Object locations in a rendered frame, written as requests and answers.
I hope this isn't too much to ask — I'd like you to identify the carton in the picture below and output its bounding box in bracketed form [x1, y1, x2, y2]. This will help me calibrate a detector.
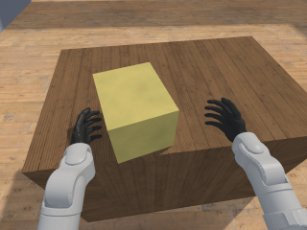
[92, 62, 179, 164]

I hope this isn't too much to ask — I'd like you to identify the robot right forearm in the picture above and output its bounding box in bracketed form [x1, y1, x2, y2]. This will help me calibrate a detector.
[231, 132, 307, 230]

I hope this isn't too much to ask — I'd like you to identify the pedestal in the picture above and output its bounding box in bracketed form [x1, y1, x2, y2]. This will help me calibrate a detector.
[22, 35, 307, 222]

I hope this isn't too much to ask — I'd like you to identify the robot left forearm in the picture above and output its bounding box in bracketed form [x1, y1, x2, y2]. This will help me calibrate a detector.
[37, 143, 96, 230]

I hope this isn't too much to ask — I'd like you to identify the right robot hand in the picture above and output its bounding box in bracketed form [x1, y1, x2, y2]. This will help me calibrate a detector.
[204, 97, 247, 143]

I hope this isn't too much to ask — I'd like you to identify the left robot hand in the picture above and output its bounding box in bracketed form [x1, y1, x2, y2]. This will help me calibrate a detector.
[70, 107, 103, 145]

